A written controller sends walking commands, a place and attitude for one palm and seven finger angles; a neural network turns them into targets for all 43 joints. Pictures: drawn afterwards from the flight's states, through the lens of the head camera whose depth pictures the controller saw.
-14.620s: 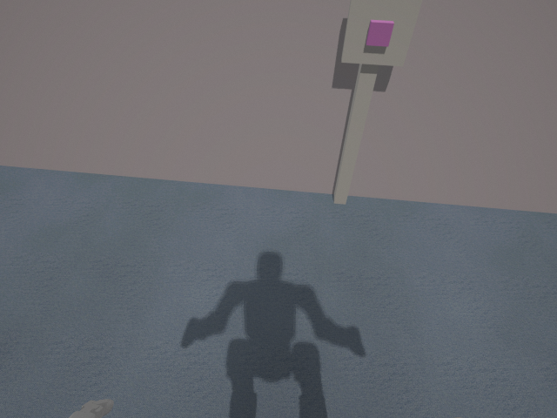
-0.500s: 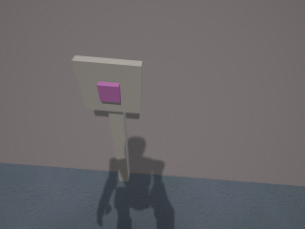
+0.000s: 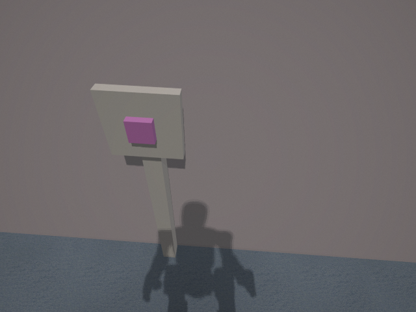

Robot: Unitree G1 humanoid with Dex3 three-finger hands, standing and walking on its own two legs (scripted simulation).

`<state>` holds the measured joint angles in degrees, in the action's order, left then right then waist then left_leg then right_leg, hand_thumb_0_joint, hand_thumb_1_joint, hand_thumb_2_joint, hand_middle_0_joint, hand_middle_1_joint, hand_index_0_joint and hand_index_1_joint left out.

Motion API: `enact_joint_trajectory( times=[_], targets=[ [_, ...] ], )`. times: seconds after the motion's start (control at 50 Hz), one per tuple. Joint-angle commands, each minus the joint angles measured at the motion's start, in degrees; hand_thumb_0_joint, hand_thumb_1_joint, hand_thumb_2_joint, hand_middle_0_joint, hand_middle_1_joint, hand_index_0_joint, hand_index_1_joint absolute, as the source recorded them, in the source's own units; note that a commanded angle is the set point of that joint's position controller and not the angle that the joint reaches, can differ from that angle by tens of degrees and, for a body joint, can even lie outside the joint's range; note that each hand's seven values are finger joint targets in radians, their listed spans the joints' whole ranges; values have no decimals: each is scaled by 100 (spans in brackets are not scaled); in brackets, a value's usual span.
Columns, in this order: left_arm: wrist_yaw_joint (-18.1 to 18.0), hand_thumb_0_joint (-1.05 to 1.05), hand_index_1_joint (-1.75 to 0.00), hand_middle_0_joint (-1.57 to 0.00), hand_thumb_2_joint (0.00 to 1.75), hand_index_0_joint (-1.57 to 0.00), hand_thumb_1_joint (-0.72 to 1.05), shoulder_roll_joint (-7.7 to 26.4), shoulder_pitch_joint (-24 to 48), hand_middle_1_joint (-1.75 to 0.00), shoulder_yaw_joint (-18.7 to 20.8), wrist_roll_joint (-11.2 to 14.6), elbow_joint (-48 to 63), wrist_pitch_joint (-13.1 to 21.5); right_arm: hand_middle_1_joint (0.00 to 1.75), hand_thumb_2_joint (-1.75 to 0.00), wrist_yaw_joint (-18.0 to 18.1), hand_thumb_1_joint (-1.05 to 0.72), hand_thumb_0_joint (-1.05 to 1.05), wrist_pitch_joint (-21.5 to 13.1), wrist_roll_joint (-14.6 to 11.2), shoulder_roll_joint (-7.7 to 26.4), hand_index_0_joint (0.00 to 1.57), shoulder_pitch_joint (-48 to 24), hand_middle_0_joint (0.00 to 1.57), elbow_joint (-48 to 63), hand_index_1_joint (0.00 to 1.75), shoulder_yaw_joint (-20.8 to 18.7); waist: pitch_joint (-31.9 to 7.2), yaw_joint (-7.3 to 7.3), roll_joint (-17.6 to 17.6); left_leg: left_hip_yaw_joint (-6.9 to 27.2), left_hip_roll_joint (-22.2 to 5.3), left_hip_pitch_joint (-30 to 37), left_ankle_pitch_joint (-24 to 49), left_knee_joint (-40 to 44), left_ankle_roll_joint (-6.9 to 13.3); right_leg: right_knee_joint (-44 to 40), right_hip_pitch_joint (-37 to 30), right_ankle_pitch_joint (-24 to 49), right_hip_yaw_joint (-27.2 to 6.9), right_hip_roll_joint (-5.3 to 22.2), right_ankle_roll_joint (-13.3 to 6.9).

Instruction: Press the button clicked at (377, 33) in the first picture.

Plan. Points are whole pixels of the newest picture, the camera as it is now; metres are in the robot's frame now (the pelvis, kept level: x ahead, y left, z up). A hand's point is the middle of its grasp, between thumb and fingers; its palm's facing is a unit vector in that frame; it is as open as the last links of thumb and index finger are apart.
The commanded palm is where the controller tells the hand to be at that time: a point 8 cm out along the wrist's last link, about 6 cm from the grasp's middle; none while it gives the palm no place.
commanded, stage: look again from close up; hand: left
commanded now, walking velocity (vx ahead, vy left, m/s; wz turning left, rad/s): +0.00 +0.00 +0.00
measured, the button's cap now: (141, 129) +0.52 +0.21 +0.07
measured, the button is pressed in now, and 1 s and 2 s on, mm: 0 0 0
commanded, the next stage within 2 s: shuffle to correct the standing spot in 0.12 s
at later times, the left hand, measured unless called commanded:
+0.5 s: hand out of the picture -0.06 +0.19 -0.18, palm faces +0.06 -0.98 -0.16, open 7.4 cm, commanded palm none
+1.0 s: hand out of the picture +0.13 +0.18 -0.17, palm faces -0.03 -0.98 -0.21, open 7.3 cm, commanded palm none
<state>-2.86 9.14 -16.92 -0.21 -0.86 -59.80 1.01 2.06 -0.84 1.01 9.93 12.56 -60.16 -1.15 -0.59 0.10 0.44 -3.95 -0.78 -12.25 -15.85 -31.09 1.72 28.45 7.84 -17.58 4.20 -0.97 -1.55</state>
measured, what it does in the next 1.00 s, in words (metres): steps on the spot: right foot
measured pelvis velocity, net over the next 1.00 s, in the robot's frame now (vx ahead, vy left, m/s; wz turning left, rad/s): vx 0.05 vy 0.01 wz -0.06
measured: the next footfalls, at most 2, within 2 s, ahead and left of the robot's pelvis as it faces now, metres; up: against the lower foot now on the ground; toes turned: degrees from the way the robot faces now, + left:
right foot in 0.96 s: +0.10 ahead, -0.12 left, +0.00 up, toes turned -4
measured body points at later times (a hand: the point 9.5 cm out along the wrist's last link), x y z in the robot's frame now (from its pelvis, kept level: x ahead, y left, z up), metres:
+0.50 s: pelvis -0.02 +0.02 +0.00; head -0.04 +0.03 +0.45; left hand -0.06 +0.24 -0.17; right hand -0.06 -0.21 -0.16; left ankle +0.01 +0.10 -0.73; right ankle -0.02 -0.10 -0.73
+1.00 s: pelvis +0.05 +0.01 +0.00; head +0.05 +0.01 +0.45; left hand +0.13 +0.23 -0.15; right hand -0.05 -0.16 -0.17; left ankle +0.01 +0.10 -0.73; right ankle +0.11 -0.14 -0.74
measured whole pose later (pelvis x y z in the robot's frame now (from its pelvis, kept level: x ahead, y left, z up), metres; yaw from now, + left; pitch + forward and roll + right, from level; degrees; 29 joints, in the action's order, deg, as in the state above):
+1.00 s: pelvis +0.05 +0.01 +0.00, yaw -3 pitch -3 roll +1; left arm -2.7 8.9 -12.1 1.9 -0.8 -59.2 1.3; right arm 1.9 -1.4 0.7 2.6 24.9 -67.9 -0.5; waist 1.7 2.4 -0.7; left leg -8.0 0.2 -6.6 -19.9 -29.2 1.9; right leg 28.8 17.0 -7.9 3.7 4.9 1.4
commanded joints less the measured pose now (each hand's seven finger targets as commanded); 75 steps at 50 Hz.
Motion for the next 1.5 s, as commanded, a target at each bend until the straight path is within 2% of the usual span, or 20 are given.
enact_joint_trajectory(
  times=[0.0,0.2,0.34,0.44,0.48,0.52,0.56,0.64,0.76,0.86,0.92,0.94,0.98,1.02,1.12,1.18,1.24,1.32,1.38,1.48],
  targets=[
    [-6,0,-30,-20,90,-20,90,661,-314,-30,124,-3,163,70,30,-90,-13,-90,0,-43,-20,664,20,257,20,113,30,-83,353,41,-83,597,-562,143,1265,740,85,-694,284,1585,-698,702,-48],
    [33,0,-30,-20,90,-20,90,796,-268,-30,99,-9,78,88,30,-90,-89,-90,0,-12,-35,822,20,29,20,-16,30,-60,606,30,-65,709,-496,39,220,1219,41,-1176,495,395,-834,726,-52],
    [59,0,-30,-20,90,-20,90,751,-644,-30,203,-32,-17,-36,30,-90,-146,-90,0,147,33,447,20,520,20,-197,30,-23,907,14,-632,226,-101,-478,-915,327,-51,-1724,988,-2223,-1402,1082,-305],
    [87,0,-30,-20,90,-20,90,696,-617,-30,286,-1,27,-46,30,-90,-124,-90,0,70,28,240,20,1051,20,-276,30,-22,946,128,-312,143,-103,-332,-783,207,5,-1351,1220,-2054,-1259,1081,-500],
    [112,0,-30,-20,90,-20,90,480,-621,-30,258,-14,31,-61,30,-90,-104,-90,0,32,30,347,20,1302,20,-333,30,-54,1136,171,267,719,-406,-361,-1499,941,140,-642,1426,-1820,-795,642,-353],
    [147,0,-30,-20,90,-20,90,145,-602,-30,195,-61,98,-56,30,-90,-57,-90,0,-9,50,690,20,1666,20,-408,30,-171,1196,254,1184,2239,-1361,-256,-2897,2231,592,941,1813,-1056,59,53,-105],
    [181,0,-30,-20,90,-20,90,155,-361,-30,178,-113,177,-50,30,-90,-34,-90,0,-89,12,709,20,1711,20,-408,30,-200,1268,244,1048,2874,-1827,-47,-2765,2645,1017,2409,2439,-1009,-135,297,-114],
    [249,0,-30,-20,90,-20,90,-15,-313,-30,222,-83,102,10,30,-90,10,-90,0,-259,1,378,20,1698,20,-442,30,-107,770,148,31,1845,-1608,390,-786,2398,943,2738,2553,-168,-273,649,18],
    [263,0,-30,-20,90,-20,90,-99,69,-30,235,-67,193,-48,30,-90,67,-90,0,-317,11,173,20,1954,20,-620,30,-72,645,215,349,1076,-1451,710,940,2146,896,1983,2508,225,-94,699,169],
    [154,0,-30,-20,90,-20,90,-160,114,-30,180,-15,211,-62,30,-90,77,-90,0,-213,28,100,20,1716,20,-666,30,-31,487,100,504,427,-1230,246,3004,1250,651,418,1079,562,116,471,190],
    [34,0,-30,-20,90,-20,90,255,-528,-30,233,1,-14,54,30,-90,42,-90,0,-171,-62,-78,20,1639,20,-590,30,-45,67,-107,-176,159,-642,-524,1403,564,30,-433,-642,2996,-517,960,73],
    [0,0,-30,-20,90,-20,90,418,-569,-30,242,20,-38,68,30,-90,15,-90,0,-118,-90,-206,20,1619,20,-557,30,-36,53,-67,-303,59,-427,-811,88,660,-135,-256,-782,3883,-927,1504,-164],
    [-27,0,-30,-20,90,-20,90,611,-383,-30,273,26,88,-15,30,-90,-14,-90,0,-22,-82,-325,20,1585,20,-514,30,-93,614,11,110,133,-225,-772,168,647,-165,-157,-198,4399,-679,1655,-209],
    [-57,0,-30,-20,90,-20,90,611,-273,-30,326,5,124,-9,30,-90,5,-90,0,125,-66,-226,20,1635,20,-490,30,-151,268,38,-900,-58,-281,-458,147,130,-241,-163,-2,4225,-875,1628,-336],
    [-84,0,-30,-20,90,-20,90,744,165,-30,450,-33,415,-124,30,-90,-28,-90,0,233,-52,-145,20,1513,20,-265,30,-262,16,111,-1062,-108,-133,-71,-238,-156,-237,-433,544,3185,-1066,1868,-603],
    [-53,0,-30,-20,90,-20,90,641,439,-30,466,-43,617,-228,30,-90,-59,-90,0,219,-34,-26,20,1407,20,-133,30,-293,153,169,-268,193,-362,216,277,545,-99,-211,1218,1451,-767,1350,-315],
    [2,0,-30,-20,90,-20,90,235,424,-30,394,-73,648,-299,30,-90,-57,-90,0,127,20,332,20,600,20,189,30,-308,560,-3,1094,1070,-1270,-885,507,1724,453,1108,845,-1,-27,436,160],
    [92,0,-30,-20,90,-20,90,38,-122,-30,266,-89,333,-214,30,-90,-52,-90,0,64,36,406,20,222,20,244,30,-244,466,-202,457,770,-1094,-602,-129,1533,488,676,593,149,-160,491,155],
    [93,0,-30,-20,90,-20,90,165,-298,-30,189,-82,133,-65,30,-90,-48,-90,0,30,-17,266,20,529,20,101,30,-170,759,-59,-67,591,-592,-392,-397,1198,192,-538,542,746,-702,674,7],
    [85,0,-30,-20,90,-20,90,185,-390,-30,107,-35,-71,-12,30,-90,-54,-90,0,32,-42,248,20,780,20,-136,30,-97,747,83,-384,477,-560,130,-338,1292,84,-872,905,227,-764,710,-27]
  ],
)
